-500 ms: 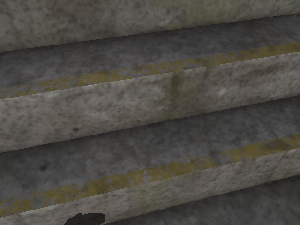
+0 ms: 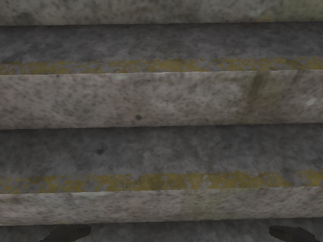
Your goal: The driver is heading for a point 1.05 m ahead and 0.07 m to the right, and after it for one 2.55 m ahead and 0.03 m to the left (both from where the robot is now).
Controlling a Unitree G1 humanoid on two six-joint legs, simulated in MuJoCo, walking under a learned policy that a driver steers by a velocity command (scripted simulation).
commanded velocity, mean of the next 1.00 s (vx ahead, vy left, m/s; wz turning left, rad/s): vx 0.50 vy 0.00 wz -0.10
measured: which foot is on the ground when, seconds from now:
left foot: down 0.00-1.00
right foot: down 0.00-1.00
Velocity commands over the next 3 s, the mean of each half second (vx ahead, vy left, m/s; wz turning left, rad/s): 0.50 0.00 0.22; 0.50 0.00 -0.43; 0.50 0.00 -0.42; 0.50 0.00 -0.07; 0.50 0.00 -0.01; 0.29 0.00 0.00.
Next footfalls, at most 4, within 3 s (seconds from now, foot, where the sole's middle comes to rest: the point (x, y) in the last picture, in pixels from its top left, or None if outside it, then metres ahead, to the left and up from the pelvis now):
none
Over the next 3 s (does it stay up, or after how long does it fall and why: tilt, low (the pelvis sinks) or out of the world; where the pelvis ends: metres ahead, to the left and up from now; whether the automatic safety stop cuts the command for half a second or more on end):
stays up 0.01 0.03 0.02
